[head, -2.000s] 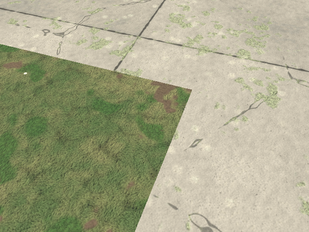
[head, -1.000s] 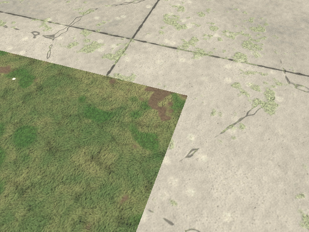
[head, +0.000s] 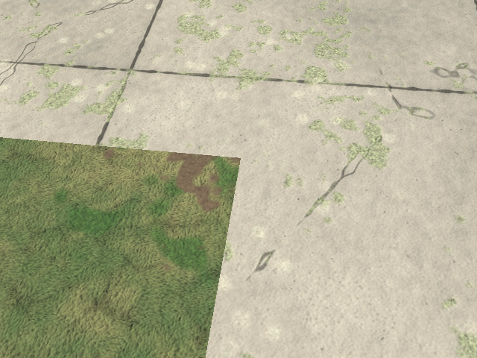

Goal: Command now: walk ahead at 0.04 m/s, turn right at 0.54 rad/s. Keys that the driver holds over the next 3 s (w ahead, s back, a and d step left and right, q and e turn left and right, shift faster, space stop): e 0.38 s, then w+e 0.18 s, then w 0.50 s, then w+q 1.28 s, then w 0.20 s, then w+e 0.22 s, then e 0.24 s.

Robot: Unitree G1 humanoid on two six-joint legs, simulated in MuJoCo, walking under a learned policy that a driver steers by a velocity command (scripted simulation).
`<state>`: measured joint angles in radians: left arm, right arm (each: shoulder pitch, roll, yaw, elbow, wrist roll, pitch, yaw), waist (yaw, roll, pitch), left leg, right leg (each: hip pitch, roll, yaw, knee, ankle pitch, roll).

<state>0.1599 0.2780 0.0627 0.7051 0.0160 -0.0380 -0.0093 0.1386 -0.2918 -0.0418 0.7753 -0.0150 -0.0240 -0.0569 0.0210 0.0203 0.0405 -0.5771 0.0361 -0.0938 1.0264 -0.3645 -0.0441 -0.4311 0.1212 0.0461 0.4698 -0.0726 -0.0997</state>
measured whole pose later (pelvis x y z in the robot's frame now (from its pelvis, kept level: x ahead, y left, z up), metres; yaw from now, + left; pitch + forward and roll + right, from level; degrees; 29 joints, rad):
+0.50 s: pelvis +0.04 +0.04 +0.01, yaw -18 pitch +3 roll -1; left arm 0.18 0.30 0.08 0.61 -0.02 0.05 -0.02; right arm 0.22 -0.26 -0.06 0.66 -0.01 -0.01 -0.04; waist -0.03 -0.02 0.00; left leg -0.26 0.08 0.08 0.47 -0.26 -0.01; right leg -0.52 -0.02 -0.01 0.92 -0.38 0.05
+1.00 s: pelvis +0.18 -0.06 +0.01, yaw -26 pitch +3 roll +0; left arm 0.42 0.28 0.04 0.76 -0.02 -0.06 0.00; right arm 0.07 -0.27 -0.04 0.68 0.02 -0.09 0.06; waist 0.08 0.04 0.02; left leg -0.66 0.05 0.01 0.59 0.06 0.01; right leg 0.06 0.04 0.03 0.25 -0.36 -0.05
